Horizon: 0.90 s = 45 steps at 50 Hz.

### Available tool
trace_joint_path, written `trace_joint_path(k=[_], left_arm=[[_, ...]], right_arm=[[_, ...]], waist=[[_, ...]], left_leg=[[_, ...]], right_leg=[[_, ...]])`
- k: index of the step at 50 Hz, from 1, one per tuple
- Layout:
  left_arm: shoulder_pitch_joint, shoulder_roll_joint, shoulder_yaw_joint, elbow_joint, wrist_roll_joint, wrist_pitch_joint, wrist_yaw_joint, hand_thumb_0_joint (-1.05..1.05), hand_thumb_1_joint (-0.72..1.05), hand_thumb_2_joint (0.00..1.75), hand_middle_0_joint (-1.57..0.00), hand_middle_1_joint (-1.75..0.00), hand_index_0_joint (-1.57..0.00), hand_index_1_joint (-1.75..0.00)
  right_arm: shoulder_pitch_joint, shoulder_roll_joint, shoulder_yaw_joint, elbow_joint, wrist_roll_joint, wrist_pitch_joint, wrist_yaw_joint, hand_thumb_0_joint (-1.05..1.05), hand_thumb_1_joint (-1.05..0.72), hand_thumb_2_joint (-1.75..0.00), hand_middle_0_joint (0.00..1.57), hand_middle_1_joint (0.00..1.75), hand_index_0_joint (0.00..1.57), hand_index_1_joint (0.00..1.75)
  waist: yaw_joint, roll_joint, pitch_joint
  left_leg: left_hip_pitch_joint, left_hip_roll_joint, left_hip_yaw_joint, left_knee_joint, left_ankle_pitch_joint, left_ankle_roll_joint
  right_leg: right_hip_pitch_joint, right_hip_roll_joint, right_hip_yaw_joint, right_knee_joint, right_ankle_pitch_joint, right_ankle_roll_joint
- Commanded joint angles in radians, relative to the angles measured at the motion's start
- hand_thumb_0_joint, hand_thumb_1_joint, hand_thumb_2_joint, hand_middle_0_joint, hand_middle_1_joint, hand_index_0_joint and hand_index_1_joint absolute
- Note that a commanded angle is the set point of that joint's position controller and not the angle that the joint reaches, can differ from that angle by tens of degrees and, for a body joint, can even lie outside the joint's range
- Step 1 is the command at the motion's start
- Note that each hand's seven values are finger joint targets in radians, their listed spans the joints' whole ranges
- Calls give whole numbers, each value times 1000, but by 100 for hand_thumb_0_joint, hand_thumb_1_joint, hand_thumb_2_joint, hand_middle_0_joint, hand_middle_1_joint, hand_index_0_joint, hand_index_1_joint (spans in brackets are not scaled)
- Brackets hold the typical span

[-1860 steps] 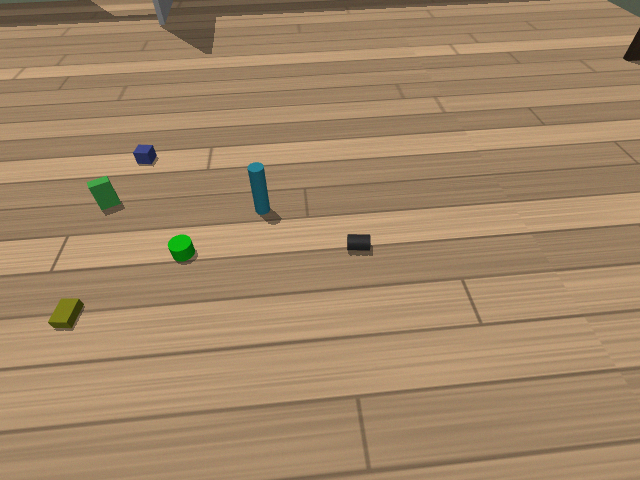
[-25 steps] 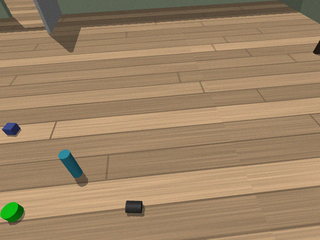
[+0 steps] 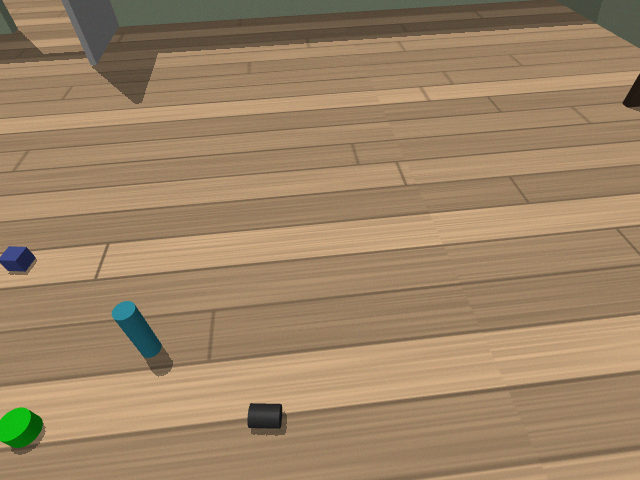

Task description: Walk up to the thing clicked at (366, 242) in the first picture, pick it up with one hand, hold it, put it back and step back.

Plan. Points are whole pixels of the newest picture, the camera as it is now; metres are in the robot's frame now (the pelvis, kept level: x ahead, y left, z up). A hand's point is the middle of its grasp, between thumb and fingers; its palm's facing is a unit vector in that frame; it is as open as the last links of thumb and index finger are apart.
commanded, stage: stand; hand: left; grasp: from above
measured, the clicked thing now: (265, 415) +0.46 +0.21 -0.75
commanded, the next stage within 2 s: step back in 0.42 s
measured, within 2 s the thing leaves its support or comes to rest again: neither
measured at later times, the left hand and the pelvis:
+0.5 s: hand out of the picture +0.07 +0.26 -0.16, palm faces +0.02 -0.94 -0.35, open 7.4 cm; pelvis -0.01 +0.00 +0.00, yaw +0 degrees
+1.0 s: hand out of the picture +0.05 +0.31 -0.18, palm faces -0.09 -0.93 -0.36, open 7.4 cm; pelvis -0.08 +0.05 -0.02, yaw -3 degrees
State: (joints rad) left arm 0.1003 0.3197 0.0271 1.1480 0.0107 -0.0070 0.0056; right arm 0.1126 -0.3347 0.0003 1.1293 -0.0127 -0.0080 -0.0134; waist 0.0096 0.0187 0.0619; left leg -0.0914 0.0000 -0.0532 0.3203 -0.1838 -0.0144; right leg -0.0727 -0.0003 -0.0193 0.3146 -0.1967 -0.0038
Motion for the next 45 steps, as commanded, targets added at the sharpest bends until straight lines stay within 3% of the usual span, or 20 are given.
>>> trace_joint_path(k=[1, 6, 20, 21, 23, 26, 27, 28, 29, 30, 33, 34, 35, 36, 37, 38, 39, 41, 42, 45], left_arm=[[-33, 212, 40, -56, 0, -22, 15, 0, 90, 90, -20, -30, -20, -30], [-36, 212, 38, -55, 1, -19, 12, 0, 90, 90, -20, -30, -20, -30], [-29, 220, 34, -64, -1, -23, 11, 0, 90, 90, -20, -30, -20, -30], [-21, 292, 75, -86, -18, -16, 18, 0, 90, 90, -20, -30, -20, -30], [2, 288, 82, -119, -21, -11, 24, 0, 90, 90, -20, -30, -20, -30], [-21, 308, 94, -179, -18, -3, 24, 0, 90, 90, -20, -30, -20, -30], [-43, 317, 95, -203, -10, 1, 26, 0, 90, 90, -20, -30, -20, -30], [-73, 326, 97, -227, -2, 4, 29, 0, 90, 90, -20, -30, -20, -30], [-84, 326, 100, -254, 8, 5, 30, 0, 90, 90, -20, -30, -20, -30], [-109, 329, 99, -268, 15, 6, 32, 0, 90, 90, -20, -30, -20, -30], [-116, 311, 89, -302, 20, 13, 34, 0, 90, 90, -20, -30, -20, -30], [-118, 306, 87, -315, 12, 21, 31, 0, 90, 90, -20, -30, -20, -30], [-95, 277, 84, -324, 3, 33, 26, 0, 90, 90, -20, -30, -20, -30], [-51, 222, 74, -337, -10, 43, 26, 0, 90, 90, -20, -30, -20, -30], [-26, 214, 73, -331, -6, 53, 34, 0, 90, 90, -20, -30, -20, -30], [-21, 227, 76, -334, -2, 56, 44, 0, 90, 90, -20, -30, -20, -30], [-57, 238, 81, -328, 4, 57, 49, 0, 90, 90, -20, -30, -20, -30], [4, 245, 79, -314, -11, 55, 45, 0, 90, 90, -20, -30, -20, -30], [30, 248, 81, -315, -11, 54, 41, 0, 90, 90, -20, -30, -20, -30], [25, 243, 88, -339, 0, 46, 32, 0, 90, 90, -20, -30, -20, -30]], right_arm=[[-35, -202, -37, -56, -2, -23, -12, 0, -90, -90, 20, 30, 20, 30], [-28, -204, -37, -53, -2, -22, -10, 0, -90, -90, 20, 30, 20, 30], [-31, -209, -32, -54, 0, -26, -7, 0, -90, -90, 20, 30, 20, 30], [-67, -254, -53, -72, 4, -6, 0, 0, -90, -90, 20, 30, 20, 30], [-42, -235, -55, -98, 17, 6, 2, 0, -90, -90, 20, 30, 20, 30], [-20, -229, -67, -129, 19, 25, 6, 0, -90, -90, 20, 30, 20, 30], [-2, -222, -70, -139, 16, 32, 7, 0, -90, -90, 20, 30, 20, 30], [21, -217, -76, -149, 11, 42, 9, 0, -90, -90, 20, 30, 20, 30], [47, -218, -81, -159, 6, 51, 14, 0, -90, -90, 20, 30, 20, 30], [65, -221, -85, -169, 8, 55, 17, 0, -90, -90, 20, 30, 20, 30], [94, -223, -91, -186, 11, 41, 19, 0, -90, -90, 20, 30, 20, 30], [126, -219, -93, -183, 1, 31, 17, 0, -90, -90, 20, 30, 20, 30], [116, -230, -100, -187, -14, 25, 13, 0, -90, -90, 20, 30, 20, 30], [87, -308, -122, -208, -38, 18, 10, 0, -90, -90, 20, 30, 20, 30], [82, -347, -130, -227, -34, 13, 10, 0, -90, -90, 20, 30, 20, 30], [94, -379, -137, -243, -21, 14, 7, 0, -90, -90, 20, 30, 20, 30], [61, -358, -134, -250, -19, 15, 0, 0, -90, -90, 20, 30, 20, 30], [-25, -298, -118, -276, -25, 11, -17, 0, -90, -90, 20, 30, 20, 30], [-26, -288, -114, -289, -21, 10, -22, 0, -90, -90, 20, 30, 20, 30], [43, -264, -116, -299, -13, 9, -27, 0, -90, -90, 20, 30, 20, 30]], waist=[[-1, -16, -84], [-7, -16, -60], [-3, -14, -86], [-6, -37, 20], [-12, -41, -43], [-17, -96, -131], [-22, -148, -137], [-29, -190, -121], [-33, -208, -104], [-46, -211, -91], [-48, -195, -100], [-63, -160, -112], [-51, -45, -91], [-24, 163, -91], [-16, 154, -102], [-52, 169, -140], [-52, 136, -123], [9, 105, -109], [17, 126, -102], [-23, 96, -109]], left_leg=[[-6, 116, -77, -30, 210, 38], [-31, 113, -81, -46, 147, 33], [-6, 118, -78, -35, 204, 36], [-91, 95, -81, 70, 327, 53], [-88, 75, -53, 156, 342, 57], [-101, -3, -8, 339, 176, 45], [-118, -28, 15, 414, 22, 40], [-140, -52, 7, 519, -212, 44], [-156, -49, -15, 605, -337, 53], [-164, -29, -42, 622, -365, 60], [-188, -6, -2, 391, -227, 55], [-149, -4, 26, 223, -54, 51], [-118, 35, -26, 91, 224, 48], [-36, 205, -265, 51, 493, 105], [13, 285, -327, 86, 720, 179], [-14, 353, -379, 88, 737, 238], [-48, 359, -381, 64, 640, 258], [11, 252, -208, 132, 623, 219], [6, 245, -183, 149, 605, 226], [74, 242, -173, 167, 611, 247]], right_leg=[[30, -127, 89, -39, 193, -12], [15, -125, 94, -51, 124, -14], [28, -130, 92, -39, 188, -16], [-52, -119, 106, 38, 350, -23], [-34, -136, 113, 71, 421, -59], [-56, -237, 201, 65, 457, -159], [-81, -289, 240, 61, 468, -200], [-135, -344, 272, 53, 457, -242], [-181, -373, 282, 60, 436, -266], [-210, -372, 267, 86, 442, -270], [-130, -281, 197, 192, 420, -179], [-116, -235, 159, 262, 378, -131], [-146, -148, 103, 359, 259, -85], [-294, 11, 60, 534, -6, -35], [-385, 105, 126, 668, -431, -26], [-382, 123, 205, 769, -499, -21], [-386, 118, 249, 851, -478, -27], [-456, 107, 246, 913, -353, -20], [-451, 99, 229, 925, -324, -11], [-444, 96, 196, 857, -315, 20]])
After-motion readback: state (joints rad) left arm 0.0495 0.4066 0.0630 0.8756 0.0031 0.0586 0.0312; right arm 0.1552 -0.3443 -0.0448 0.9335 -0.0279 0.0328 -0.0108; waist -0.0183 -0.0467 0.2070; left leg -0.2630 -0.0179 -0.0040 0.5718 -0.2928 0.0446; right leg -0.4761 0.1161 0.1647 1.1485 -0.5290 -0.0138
